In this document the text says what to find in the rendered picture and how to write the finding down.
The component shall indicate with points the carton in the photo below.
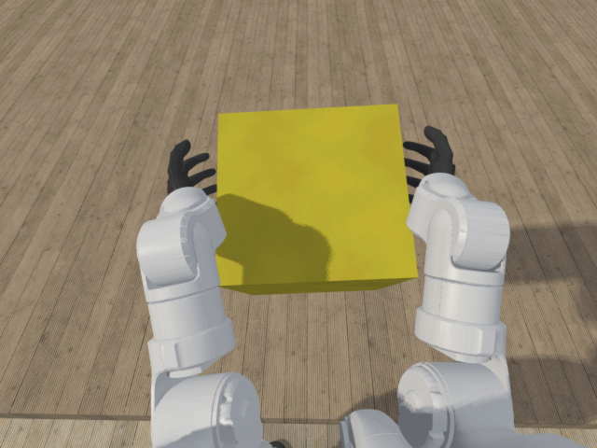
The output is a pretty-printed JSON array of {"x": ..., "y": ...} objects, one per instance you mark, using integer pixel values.
[{"x": 313, "y": 200}]

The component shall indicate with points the robot left forearm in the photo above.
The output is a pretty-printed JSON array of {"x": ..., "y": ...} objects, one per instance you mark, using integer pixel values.
[{"x": 176, "y": 254}]

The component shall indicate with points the robot right upper arm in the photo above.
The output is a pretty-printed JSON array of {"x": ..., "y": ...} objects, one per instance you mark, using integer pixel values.
[{"x": 462, "y": 405}]

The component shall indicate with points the robot left hand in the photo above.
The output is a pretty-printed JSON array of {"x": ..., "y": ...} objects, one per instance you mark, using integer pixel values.
[{"x": 178, "y": 169}]

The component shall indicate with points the right robot thigh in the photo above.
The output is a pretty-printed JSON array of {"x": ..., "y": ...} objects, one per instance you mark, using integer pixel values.
[{"x": 371, "y": 429}]

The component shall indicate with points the robot left upper arm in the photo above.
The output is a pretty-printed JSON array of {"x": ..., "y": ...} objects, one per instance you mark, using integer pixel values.
[{"x": 208, "y": 411}]

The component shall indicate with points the robot right forearm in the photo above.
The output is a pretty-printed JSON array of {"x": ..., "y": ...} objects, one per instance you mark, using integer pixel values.
[{"x": 465, "y": 262}]

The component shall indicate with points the robot right hand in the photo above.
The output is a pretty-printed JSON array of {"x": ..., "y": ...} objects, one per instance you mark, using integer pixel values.
[{"x": 440, "y": 158}]

